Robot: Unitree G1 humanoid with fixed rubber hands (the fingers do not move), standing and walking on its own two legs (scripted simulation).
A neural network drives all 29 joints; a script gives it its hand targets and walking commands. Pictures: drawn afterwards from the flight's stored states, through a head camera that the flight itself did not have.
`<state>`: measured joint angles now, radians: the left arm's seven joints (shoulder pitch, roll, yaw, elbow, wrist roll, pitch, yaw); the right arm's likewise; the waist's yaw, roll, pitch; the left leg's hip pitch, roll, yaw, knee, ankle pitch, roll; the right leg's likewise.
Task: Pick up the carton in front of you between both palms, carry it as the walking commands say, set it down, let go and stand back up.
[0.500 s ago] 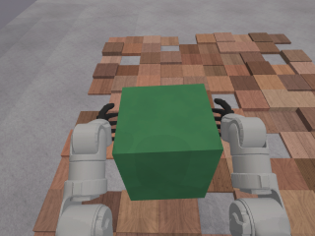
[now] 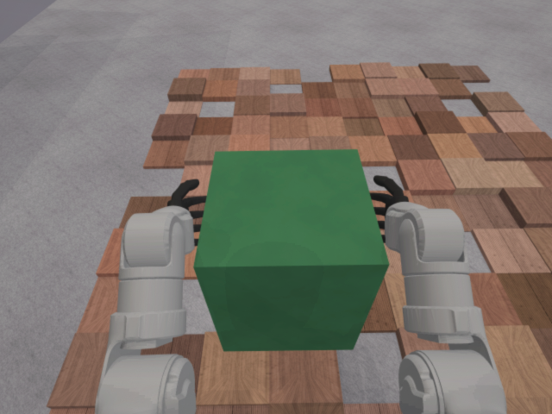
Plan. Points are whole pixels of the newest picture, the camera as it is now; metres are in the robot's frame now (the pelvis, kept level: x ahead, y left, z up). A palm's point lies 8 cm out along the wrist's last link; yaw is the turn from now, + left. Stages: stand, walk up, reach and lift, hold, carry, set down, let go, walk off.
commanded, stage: carry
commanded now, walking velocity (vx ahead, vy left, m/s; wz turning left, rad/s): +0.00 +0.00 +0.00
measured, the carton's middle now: (287, 255) +0.34 -0.01 +0.04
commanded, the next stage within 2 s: none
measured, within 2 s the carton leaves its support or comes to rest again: neither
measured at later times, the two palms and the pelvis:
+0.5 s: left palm (154, 245) +0.31 +0.17 +0.13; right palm (387, 241) +0.31 -0.13 +0.13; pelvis -0.03 +0.02 +0.00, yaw +0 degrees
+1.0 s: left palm (114, 205) +0.38 +0.24 +0.13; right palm (323, 199) +0.38 -0.06 +0.13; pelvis +0.08 +0.08 +0.00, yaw +0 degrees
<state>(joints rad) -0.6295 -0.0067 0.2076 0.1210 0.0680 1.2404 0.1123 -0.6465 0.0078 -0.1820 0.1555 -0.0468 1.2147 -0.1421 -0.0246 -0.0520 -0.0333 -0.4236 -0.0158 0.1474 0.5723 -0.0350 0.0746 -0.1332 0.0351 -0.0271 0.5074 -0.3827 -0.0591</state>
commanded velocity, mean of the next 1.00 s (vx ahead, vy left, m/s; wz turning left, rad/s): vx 0.25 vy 0.00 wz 0.00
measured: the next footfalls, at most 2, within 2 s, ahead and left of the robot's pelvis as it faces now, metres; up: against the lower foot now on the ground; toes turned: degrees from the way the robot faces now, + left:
left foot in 0.88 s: +0.14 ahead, +0.16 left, +0.01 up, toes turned +7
right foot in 1.40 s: +0.48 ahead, +0.00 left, +0.02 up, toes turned -5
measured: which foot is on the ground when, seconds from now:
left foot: down 0.00-0.64, up 0.66-0.86, down 0.88-1.00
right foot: down 0.00-0.92, up 0.94-1.00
